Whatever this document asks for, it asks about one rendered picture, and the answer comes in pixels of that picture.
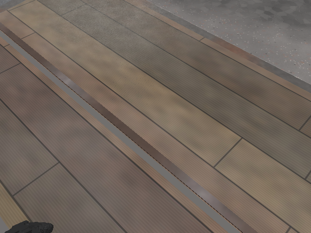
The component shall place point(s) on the left robot hand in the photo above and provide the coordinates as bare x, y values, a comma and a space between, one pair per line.
31, 227

